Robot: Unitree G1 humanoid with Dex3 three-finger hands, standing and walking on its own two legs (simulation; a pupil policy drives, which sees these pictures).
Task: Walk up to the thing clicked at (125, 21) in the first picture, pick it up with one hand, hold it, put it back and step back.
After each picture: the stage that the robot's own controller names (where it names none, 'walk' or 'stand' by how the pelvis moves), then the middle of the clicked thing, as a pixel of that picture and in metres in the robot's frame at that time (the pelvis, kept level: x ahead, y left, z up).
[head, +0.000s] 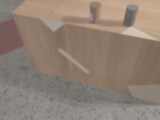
stand; (130, 16) +0.85 -0.25 -0.06
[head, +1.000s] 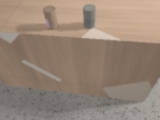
walk; (89, 17) +0.77 +0.02 -0.02
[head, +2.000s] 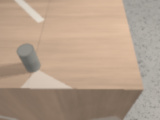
stand; (29, 58) +0.46 +0.27 -0.03
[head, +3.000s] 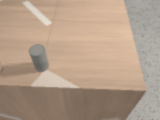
stand; (39, 58) +0.50 +0.22 -0.05
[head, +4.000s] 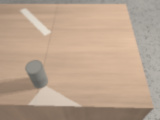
stand; (37, 74) +0.42 +0.22 -0.06
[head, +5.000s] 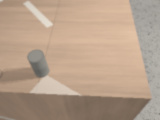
stand; (39, 64) +0.46 +0.22 -0.05
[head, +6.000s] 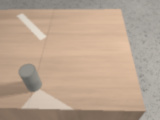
stand; (31, 78) +0.41 +0.25 -0.06
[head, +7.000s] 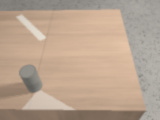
stand; (31, 79) +0.41 +0.25 -0.06
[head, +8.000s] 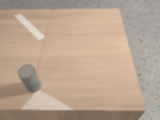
stand; (30, 79) +0.41 +0.25 -0.06
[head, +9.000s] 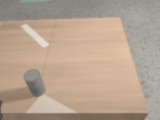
rise first; (35, 83) +0.41 +0.26 -0.06
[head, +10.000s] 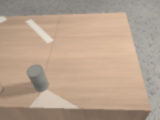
go down; (38, 78) +0.42 +0.25 -0.06
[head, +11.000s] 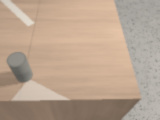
go down; (20, 68) +0.43 +0.24 -0.03
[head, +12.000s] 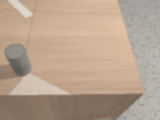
go down; (19, 60) +0.44 +0.24 -0.01
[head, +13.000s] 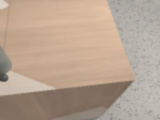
close in; out of the picture +0.44 +0.27 +0.02
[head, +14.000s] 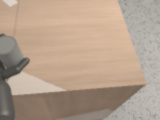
close; (11, 55) +0.43 +0.23 +0.03
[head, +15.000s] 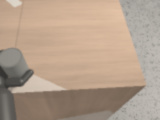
lift; (16, 67) +0.38 +0.22 +0.02
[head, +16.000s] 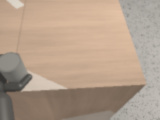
lift; (15, 71) +0.37 +0.22 +0.02
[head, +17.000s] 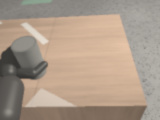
lift; (30, 58) +0.33 +0.18 +0.18
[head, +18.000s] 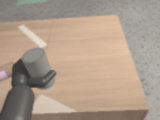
hold; (39, 69) +0.33 +0.16 +0.13
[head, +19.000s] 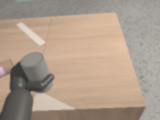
crouch; (38, 73) +0.33 +0.17 +0.12
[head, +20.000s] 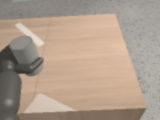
crouch; (27, 56) +0.38 +0.19 +0.14
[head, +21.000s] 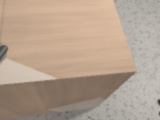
lower; out of the picture +0.46 +0.26 +0.03
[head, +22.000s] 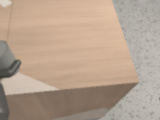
lower; (3, 59) +0.42 +0.24 +0.02
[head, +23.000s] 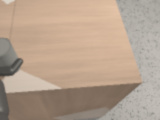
lower; (5, 57) +0.42 +0.24 +0.02
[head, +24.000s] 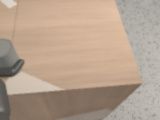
lower; (7, 58) +0.42 +0.24 +0.03
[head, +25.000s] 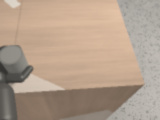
loosen; (16, 64) +0.40 +0.22 +0.02
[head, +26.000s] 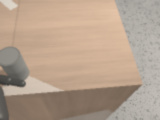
withdraw; (14, 65) +0.40 +0.22 +0.02
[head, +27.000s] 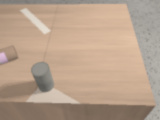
sink last; (43, 77) +0.39 +0.21 -0.02
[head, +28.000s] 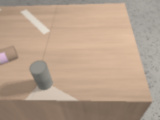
stand; (41, 75) +0.40 +0.22 -0.02
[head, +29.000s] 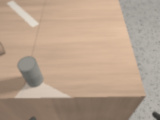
stand; (31, 72) +0.40 +0.23 -0.01
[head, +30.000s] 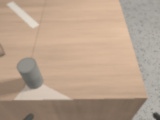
stand; (31, 74) +0.39 +0.23 +0.00
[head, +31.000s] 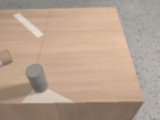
stand; (37, 79) +0.40 +0.22 -0.04
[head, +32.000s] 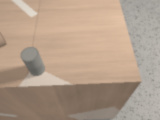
walk; (33, 62) +0.44 +0.22 -0.05
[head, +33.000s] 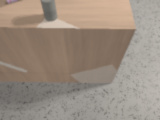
walk; (49, 8) +0.73 +0.21 -0.04
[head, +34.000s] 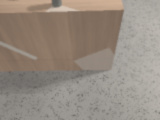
stand; out of the picture +0.99 +0.23 -0.04
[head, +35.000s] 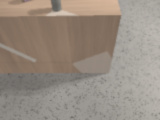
stand; (55, 1) +1.00 +0.22 -0.06
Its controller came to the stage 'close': yes
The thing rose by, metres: 0.25
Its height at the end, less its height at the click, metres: +0.00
